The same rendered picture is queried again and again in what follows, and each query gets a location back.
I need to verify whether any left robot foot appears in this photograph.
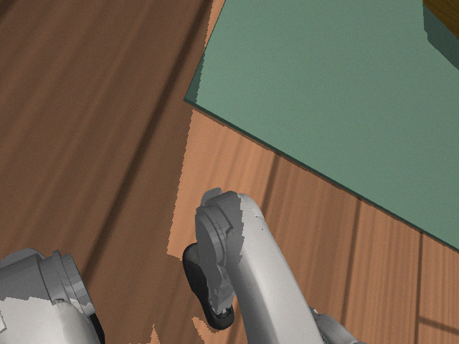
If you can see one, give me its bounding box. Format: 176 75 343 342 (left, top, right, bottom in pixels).
90 313 105 344

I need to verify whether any right robot foot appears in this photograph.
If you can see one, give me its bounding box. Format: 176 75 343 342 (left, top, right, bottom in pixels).
182 243 235 330

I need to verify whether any right robot hand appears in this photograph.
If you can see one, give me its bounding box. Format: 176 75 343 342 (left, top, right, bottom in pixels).
308 306 358 344

